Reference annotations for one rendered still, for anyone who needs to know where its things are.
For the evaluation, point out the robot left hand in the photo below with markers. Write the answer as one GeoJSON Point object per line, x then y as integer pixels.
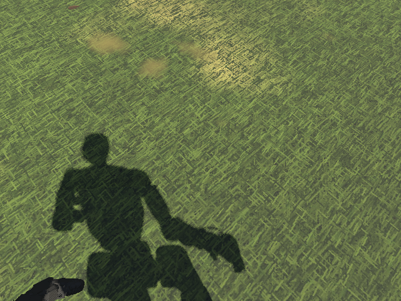
{"type": "Point", "coordinates": [51, 289]}

